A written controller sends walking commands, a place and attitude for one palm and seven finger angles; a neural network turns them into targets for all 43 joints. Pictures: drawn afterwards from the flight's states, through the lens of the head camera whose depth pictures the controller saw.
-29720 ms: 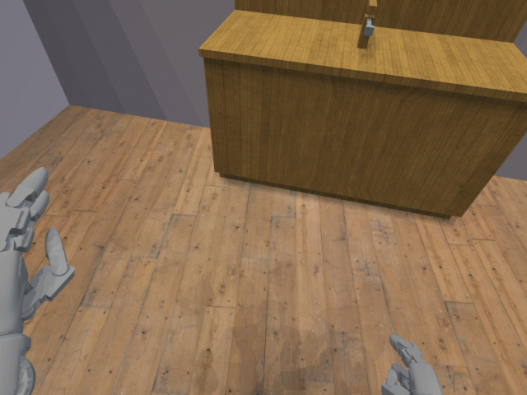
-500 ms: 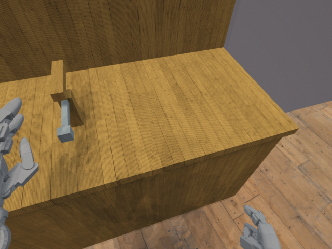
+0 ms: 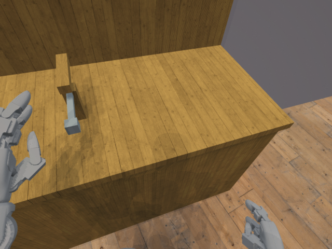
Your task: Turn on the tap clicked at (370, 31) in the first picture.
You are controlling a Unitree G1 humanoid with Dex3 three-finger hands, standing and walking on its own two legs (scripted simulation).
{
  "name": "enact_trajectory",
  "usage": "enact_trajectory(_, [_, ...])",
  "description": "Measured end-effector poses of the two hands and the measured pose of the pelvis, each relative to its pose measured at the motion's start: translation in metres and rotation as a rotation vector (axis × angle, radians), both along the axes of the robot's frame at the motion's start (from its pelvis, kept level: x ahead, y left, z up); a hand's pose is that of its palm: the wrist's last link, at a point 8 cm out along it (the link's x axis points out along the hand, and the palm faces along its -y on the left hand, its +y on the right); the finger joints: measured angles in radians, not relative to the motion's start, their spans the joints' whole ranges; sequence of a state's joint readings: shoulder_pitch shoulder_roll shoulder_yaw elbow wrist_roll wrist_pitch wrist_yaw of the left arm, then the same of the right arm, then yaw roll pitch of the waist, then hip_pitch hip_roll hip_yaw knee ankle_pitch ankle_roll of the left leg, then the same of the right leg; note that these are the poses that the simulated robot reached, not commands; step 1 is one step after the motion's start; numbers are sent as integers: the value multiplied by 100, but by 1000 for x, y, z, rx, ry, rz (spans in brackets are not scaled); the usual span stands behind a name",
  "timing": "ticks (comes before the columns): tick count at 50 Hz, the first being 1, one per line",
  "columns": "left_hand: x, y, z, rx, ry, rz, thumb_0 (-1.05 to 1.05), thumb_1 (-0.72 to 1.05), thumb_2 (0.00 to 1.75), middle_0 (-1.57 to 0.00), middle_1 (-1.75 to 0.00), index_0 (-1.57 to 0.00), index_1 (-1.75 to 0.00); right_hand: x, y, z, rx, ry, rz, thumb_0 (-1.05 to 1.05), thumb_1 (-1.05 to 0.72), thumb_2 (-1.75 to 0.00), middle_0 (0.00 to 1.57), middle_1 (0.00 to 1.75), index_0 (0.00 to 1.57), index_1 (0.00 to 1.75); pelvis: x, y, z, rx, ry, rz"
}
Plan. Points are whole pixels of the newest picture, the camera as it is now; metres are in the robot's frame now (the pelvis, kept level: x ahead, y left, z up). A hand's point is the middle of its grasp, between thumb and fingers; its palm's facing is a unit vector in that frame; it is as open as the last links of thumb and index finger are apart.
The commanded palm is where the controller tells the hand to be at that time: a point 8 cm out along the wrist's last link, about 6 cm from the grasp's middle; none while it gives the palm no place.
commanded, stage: come to a stop and stand still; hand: left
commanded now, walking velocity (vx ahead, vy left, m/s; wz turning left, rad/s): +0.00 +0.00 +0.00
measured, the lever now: (72, 126) +0.35 +0.26 +0.09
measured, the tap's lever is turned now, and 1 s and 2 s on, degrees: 0 0 0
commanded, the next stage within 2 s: look again from close up in 0.68 s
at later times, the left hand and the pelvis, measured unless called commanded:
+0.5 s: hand (23, 146) +0.24 +0.27 +0.17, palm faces +0.39 -0.85 -0.35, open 7.4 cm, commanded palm +0.18 +0.31 +0.18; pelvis +0.02 +0.03 +0.01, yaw +1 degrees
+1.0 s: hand (22, 146) +0.24 +0.28 +0.17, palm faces +0.40 -0.85 -0.35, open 7.4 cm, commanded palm +0.18 +0.31 +0.18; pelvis +0.03 +0.02 +0.01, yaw +1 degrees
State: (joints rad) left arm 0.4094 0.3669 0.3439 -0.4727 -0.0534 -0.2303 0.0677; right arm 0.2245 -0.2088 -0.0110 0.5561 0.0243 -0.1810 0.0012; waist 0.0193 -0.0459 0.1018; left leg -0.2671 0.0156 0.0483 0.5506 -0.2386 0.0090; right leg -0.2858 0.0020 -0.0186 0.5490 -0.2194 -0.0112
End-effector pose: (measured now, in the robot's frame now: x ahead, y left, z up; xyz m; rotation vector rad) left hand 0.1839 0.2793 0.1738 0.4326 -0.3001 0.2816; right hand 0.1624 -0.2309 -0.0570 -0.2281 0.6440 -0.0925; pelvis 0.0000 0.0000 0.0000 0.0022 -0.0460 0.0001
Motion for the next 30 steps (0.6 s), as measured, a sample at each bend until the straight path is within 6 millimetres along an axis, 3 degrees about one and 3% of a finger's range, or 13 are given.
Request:
enact_trajectory(8, [-12, 25, 12, 2, -76, 84, 2, 88, 90, -21, -31, -22, -30, -5, 24, -1, 0, 28, 30, 1, -91, -90, 20, 30, 20, 30, 0, 8, 4, -23, 3, 10])
enact_trajectory(16, [1, 34, 6, -36, -51, 106, 1, 89, 90, -21, -30, -21, -30, 8, 43, 0, 19, 24, 50, 1, -91, -90, 20, 30, 20, 30, 9, 20, 7, -23, 8, 11])
enact_trajectory(30, [18, 37, 12, 0, -29, 68, 2, 88, 90, -21, -31, -21, -30, 39, 44, 9, 0, 11, 37, 1, -91, -90, 20, 30, 20, 30, 25, 27, 9, -24, 15, 15])
